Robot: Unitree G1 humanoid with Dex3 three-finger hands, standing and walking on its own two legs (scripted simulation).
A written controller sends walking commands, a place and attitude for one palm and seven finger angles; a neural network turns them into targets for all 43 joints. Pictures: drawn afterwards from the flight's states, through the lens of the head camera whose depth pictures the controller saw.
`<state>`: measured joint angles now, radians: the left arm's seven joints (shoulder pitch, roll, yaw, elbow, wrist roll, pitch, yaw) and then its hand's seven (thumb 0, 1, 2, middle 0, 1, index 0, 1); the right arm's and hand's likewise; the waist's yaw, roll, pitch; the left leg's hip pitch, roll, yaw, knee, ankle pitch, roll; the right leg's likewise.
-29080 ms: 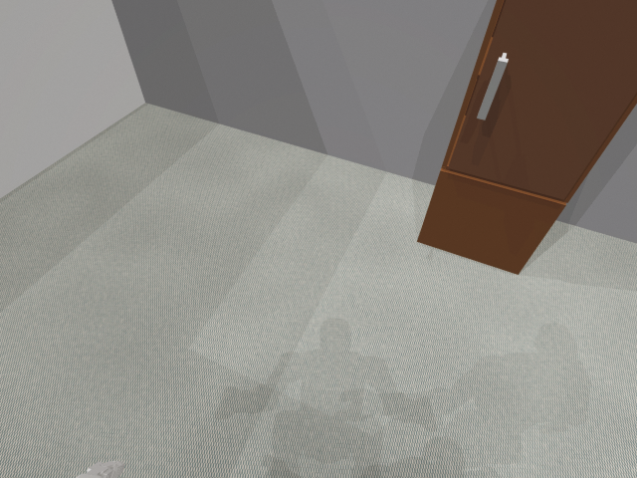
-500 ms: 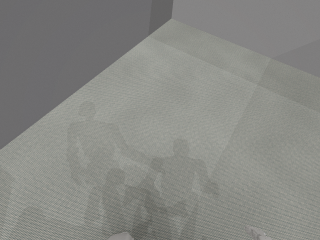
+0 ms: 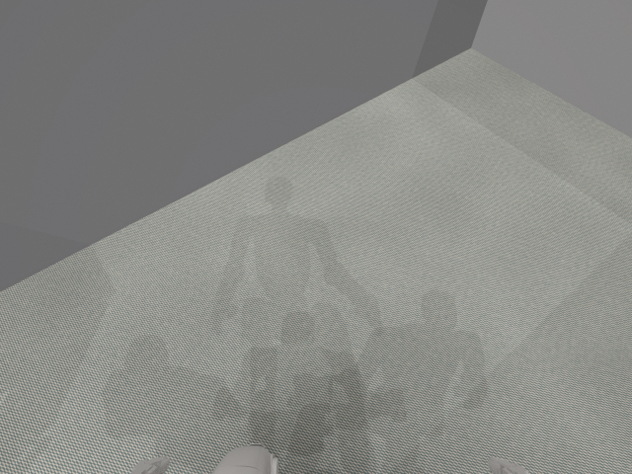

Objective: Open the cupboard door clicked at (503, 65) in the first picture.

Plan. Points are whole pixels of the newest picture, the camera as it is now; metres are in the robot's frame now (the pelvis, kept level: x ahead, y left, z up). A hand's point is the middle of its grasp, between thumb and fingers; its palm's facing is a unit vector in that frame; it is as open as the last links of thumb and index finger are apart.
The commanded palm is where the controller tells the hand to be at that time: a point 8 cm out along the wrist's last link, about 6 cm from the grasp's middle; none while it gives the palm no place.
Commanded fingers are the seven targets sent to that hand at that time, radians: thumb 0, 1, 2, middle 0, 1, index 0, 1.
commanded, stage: turn to face it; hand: left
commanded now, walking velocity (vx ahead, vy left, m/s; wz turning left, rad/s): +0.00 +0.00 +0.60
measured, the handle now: out of the picture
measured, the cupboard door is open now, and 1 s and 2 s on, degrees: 45 45 45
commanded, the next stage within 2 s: none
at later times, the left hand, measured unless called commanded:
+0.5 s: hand out of the picture +0.05 +0.19 -0.15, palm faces +0.30 -0.91 -0.29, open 7.4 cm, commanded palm none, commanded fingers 0.00 0.90 0.90 -0.20 -0.30 -0.20 -0.30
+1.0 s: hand out of the picture +0.03 +0.20 -0.16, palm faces +0.57 -0.77 -0.27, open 7.4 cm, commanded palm none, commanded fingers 0.00 0.90 0.90 -0.20 -0.30 -0.20 -0.30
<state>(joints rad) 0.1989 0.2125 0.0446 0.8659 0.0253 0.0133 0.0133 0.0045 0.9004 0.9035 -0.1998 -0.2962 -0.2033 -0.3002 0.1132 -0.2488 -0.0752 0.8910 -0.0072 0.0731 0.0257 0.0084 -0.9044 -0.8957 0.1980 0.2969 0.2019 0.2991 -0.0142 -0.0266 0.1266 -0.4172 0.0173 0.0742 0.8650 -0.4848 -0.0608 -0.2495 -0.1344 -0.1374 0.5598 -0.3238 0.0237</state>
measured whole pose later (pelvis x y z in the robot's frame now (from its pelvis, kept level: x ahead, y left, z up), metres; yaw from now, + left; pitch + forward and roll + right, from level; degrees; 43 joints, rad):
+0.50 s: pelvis +0.03 -0.04 +0.00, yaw +19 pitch +1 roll +1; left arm 0.18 0.23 0.05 0.85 0.02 0.02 0.02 0.00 0.90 0.90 -0.20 -0.30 -0.20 -0.30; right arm 0.13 -0.26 -0.09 0.90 -0.01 0.09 0.02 0.01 -0.90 -0.90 0.20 0.30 0.20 0.30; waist -0.02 0.01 0.11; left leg -0.49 0.01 0.00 1.08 -0.49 -0.05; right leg -0.27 -0.09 -0.11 0.58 -0.33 0.01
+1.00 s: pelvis +0.06 -0.04 +0.00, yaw +36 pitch +2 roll -1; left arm 0.13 0.26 0.07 0.85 0.01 0.04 0.00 0.01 0.90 0.90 -0.20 -0.30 -0.20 -0.30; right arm 0.18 -0.22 -0.06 0.90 -0.02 0.05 0.00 0.01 -0.90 -0.90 0.20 0.30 0.21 0.30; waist -0.02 0.01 0.10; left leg -0.34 -0.01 -0.10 0.55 -0.25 -0.01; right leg -0.34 -0.03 -0.02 0.68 -0.37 0.07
